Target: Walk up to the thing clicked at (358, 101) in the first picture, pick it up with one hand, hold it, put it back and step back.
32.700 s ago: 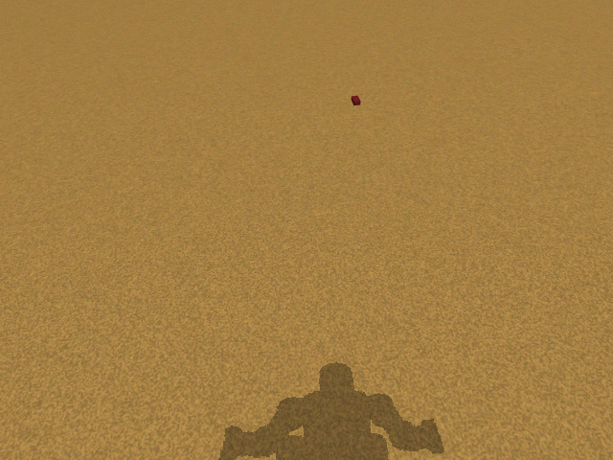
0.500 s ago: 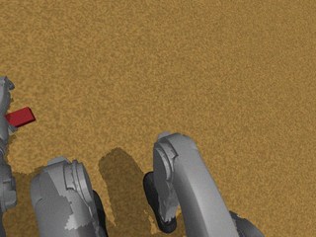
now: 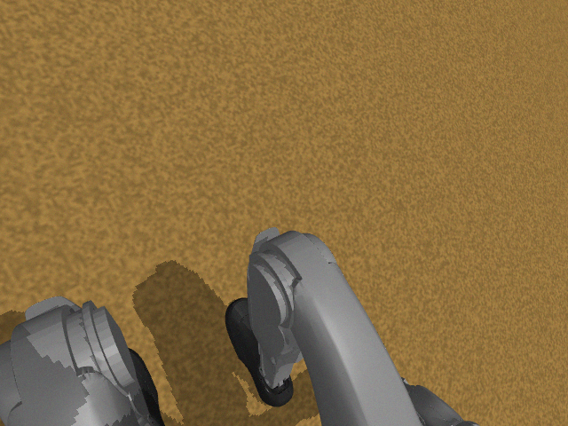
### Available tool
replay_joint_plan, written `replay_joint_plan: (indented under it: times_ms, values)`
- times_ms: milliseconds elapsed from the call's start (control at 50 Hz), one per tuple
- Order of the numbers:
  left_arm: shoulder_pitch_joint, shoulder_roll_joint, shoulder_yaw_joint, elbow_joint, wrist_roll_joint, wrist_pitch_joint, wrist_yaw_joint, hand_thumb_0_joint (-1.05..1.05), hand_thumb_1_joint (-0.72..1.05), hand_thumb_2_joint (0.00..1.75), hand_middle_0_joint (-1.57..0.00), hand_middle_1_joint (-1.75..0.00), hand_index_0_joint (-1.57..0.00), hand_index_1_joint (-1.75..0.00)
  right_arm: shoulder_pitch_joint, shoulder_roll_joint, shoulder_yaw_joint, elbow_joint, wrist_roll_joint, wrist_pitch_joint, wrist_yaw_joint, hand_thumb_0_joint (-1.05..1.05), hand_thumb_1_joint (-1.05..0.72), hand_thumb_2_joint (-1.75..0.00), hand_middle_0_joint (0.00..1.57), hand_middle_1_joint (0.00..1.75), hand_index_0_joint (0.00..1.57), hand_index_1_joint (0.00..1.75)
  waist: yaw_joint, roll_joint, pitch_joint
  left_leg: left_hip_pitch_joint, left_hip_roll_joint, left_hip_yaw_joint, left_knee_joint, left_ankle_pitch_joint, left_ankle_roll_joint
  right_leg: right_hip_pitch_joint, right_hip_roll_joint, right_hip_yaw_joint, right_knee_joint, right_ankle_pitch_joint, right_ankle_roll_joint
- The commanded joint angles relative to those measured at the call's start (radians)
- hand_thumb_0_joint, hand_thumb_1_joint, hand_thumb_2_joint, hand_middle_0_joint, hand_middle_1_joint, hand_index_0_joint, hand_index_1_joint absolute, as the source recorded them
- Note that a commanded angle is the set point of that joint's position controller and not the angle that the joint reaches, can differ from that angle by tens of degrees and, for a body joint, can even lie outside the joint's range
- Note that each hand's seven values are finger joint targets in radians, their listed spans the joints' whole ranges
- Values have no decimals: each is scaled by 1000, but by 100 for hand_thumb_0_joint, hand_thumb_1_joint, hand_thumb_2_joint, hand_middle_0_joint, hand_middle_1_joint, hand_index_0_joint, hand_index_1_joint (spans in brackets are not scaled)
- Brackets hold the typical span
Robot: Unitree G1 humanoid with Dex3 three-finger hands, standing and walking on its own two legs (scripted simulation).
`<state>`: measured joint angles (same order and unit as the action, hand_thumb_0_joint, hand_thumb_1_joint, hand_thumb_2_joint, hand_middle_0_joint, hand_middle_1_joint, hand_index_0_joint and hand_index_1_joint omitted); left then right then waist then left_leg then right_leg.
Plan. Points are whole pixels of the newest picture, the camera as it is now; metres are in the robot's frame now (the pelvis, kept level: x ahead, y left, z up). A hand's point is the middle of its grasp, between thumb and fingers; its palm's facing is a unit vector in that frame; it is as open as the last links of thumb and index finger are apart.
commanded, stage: rest palm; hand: left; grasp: from above
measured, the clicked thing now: out of the picture +0.44 +0.33 -0.29
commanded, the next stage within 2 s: close in 0.92 s
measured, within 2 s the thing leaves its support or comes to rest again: neither
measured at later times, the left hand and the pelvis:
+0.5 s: hand out of the picture +0.44 +0.32 -0.25, palm faces -0.42 -0.23 -0.88, open 12.4 cm; pelvis +0.00 +0.00 +0.00, yaw -2 degrees
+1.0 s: hand out of the picture +0.44 +0.32 -0.26, palm faces -0.41 -0.21 -0.89, open 12.0 cm; pelvis +0.00 +0.01 +0.00, yaw -3 degrees
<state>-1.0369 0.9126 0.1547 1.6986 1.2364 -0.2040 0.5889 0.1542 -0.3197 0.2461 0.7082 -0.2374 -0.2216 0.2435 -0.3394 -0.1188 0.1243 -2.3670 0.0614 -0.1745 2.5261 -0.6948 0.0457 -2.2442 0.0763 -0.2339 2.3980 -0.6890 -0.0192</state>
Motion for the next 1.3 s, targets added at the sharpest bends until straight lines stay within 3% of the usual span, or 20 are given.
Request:
replay_joint_plan:
  times_ms: [0, 20, 40, 120, 140, 160, 200, 320, 460, 520, 580, 640, 940, 1000, 1040, 1060, 1140, 1180, 1200, 1280]
  values:
    - [-235, 249, 27, -88, -13, 13, 93, 0, -24, 73, -35, -67, -33, -68, 174, -304, -82, 12, -6, -28, 14, 0, -89, -90, 20, 30, 20, 30, -12, 532, -700, 549, 4, 25, -237, 246, -36, 358, 49, -27, -211, 317, -10]
    - [-231, 235, 23, -54, -11, 22, 94, 0, -23, 73, -35, -67, -33, -68, 187, -300, -74, 8, -11, -34, 23, 0, -88, -90, 20, 30, 20, 30, -37, 512, -654, 528, 3, 20, -233, 232, -34, 342, 44, -31, -206, 307, -7]
    - [-246, 262, 40, -101, -20, 25, 98, 0, -23, 73, -34, -67, -32, -68, 180, -316, -81, 10, -6, -33, 25, 0, -88, -90, 20, 30, 20, 30, -17, 539, -679, 539, 5, 11, -251, 233, -39, 343, 47, -33, -206, 301, -12]
    - [-219, 265, 49, -84, -26, 44, 101, 0, -23, 72, -34, -68, -33, -69, 171, -314, -78, 1, -6, -37, 36, 0, -88, -90, 20, 30, 20, 30, -25, 547, -682, 561, 10, -1, -243, 271, -41, 351, 49, -42, -199, 329, -11]
    - [-214, 226, 17, -26, -28, 49, 96, 0, -22, 71, -35, -68, -34, -69, 168, -303, -70, 0, -12, -43, 45, 0, -89, -90, 20, 30, 20, 30, -53, 510, -620, 514, 9, 2, -226, 241, -33, 344, 48, -40, -199, 320, -7]
    - [-234, 236, 22, -28, -35, 46, 95, 0, -22, 72, -34, -68, -33, -69, 175, -304, -63, 6, -11, -50, 49, 0, -88, -90, 20, 30, 20, 30, -61, 479, -598, 476, 7, 1, -227, 210, -27, 336, 49, -42, -213, 295, -3]
    - [-232, 286, 48, -57, -53, 42, 98, 0, -21, 70, -35, -68, -35, -69, 176, -316, -66, 5, -2, -51, 46, 0, -89, -90, 20, 30, 20, 30, -35, 501, -620, 482, 6, -1, -241, 202, -27, 357, 50, -37, -225, 283, -7]
    - [-254, 238, -13, -36, -57, 26, 72, 0, -20, 69, -35, -71, -35, -71, 161, -307, -42, 2, -6, -64, 52, 0, -89, -90, 20, 30, 20, 30, -74, 458, -608, 491, 11, -16, -219, 207, -25, 365, 54, -48, -225, 300, 2]
    - [-262, 292, -9, -64, -46, 9, 90, 0, -21, 70, -36, -70, -35, -70, 152, -331, -27, -7, -5, -70, 49, 0, -89, -90, 20, 30, 20, 30, -62, 507, -615, 522, 14, -22, -234, 217, -34, 386, 57, -54, -228, 299, -3]
    - [-231, 275, -24, -15, -37, 16, 96, 0, -21, 70, -35, -71, -34, -71, 141, -334, -16, -13, -11, -77, 56, 0, -89, -90, 20, 30, 20, 30, -73, 488, -570, 503, 16, -24, -226, 216, -33, 377, 60, -56, -224, 307, 1]
    - [-220, 310, 2, -25, -39, 19, 115, 0, -19, 68, -37, -69, -37, -70, 131, -343, -17, -17, -9, -76, 53, 0, -89, -90, 20, 30, 20, 30, -53, 509, -593, 511, 18, -24, -240, 212, -36, 392, 66, -56, -229, 300, -4]
    - [-236, 293, -20, -9, -38, 28, 110, 0, -19, 69, -37, -69, -36, -70, 128, -346, -13, -23, -15, -82, 61, 0, -89, -90, 20, 30, 20, 30, -77, 512, -560, 511, 21, -30, -230, 204, -36, 369, 65, -61, -220, 296, -1]
    - [-237, 288, -49, -11, -67, 27, 99, 0, -14, 64, -39, -69, -40, -68, 121, -360, 6, -31, -10, -95, 65, 0, -89, -90, 20, 30, 20, 30, -93, 488, -536, 521, 27, -59, -236, 212, -40, 374, 62, -76, -222, 301, 3]
    - [-232, 307, -44, -6, -69, 25, 103, 0, -13, 63, -40, -69, -41, -69, 113, -365, 9, -34, -5, -96, 60, 0, -89, -90, 20, 30, 20, 30, -80, 499, -530, 516, 28, -63, -252, 196, -43, 372, 63, -75, -226, 286, -1]
    - [-215, 291, -55, 4, -69, 30, 97, 0, -2, 57, -47, -66, -49, -65, 113, -364, 9, -36, -9, -95, 63, 0, -89, -90, 20, 30, 20, 30, -87, 500, -516, 522, 29, -61, -256, 195, -45, 377, 67, -77, -227, 286, -1]
    - [-238, 319, -38, -37, -72, 26, 103, 0, 0, 55, -50, -64, -51, -63, 117, -369, 6, -33, -4, -95, 60, 0, -89, -90, 20, 30, 20, 30, -68, 535, -556, 534, 29, -60, -258, 213, -48, 387, 68, -76, -229, 296, -3]
    - [-199, 283, -67, 27, -84, 36, 100, 0, 6, 50, -53, -62, -55, -60, 110, -359, 15, -45, -7, -96, 62, 0, -89, -90, 20, 30, 20, 30, -94, 466, -500, 477, 27, -45, -241, 171, -34, 399, 74, -69, -252, 283, 4]
    - [-242, 323, -36, -70, -94, 28, 105, 0, 7, 49, -53, -60, -55, -58, 122, -361, 9, -41, 2, -97, 59, 0, -89, -90, 20, 30, 20, 30, -63, 500, -564, 515, 28, -52, -248, 201, -39, 408, 70, -69, -249, 291, 1]
    - [-191, 310, -38, 2, -95, 38, 102, 0, 7, 48, -55, -59, -56, -57, 110, -360, 9, -41, -3, -94, 59, 0, -89, -90, 20, 30, 20, 30, -64, 498, -547, 513, 29, -48, -249, 200, -40, 416, 73, -66, -245, 298, -1]
    - [-228, 295, -56, -38, -93, 37, 96, 0, 14, 43, -59, -55, -62, -53, 117, -350, 11, -46, 3, -91, 59, 0, -89, -90, 20, 30, 20, 30, -79, 494, -541, 507, 29, -54, -246, 207, -39, 406, 71, -70, -241, 301, 0]
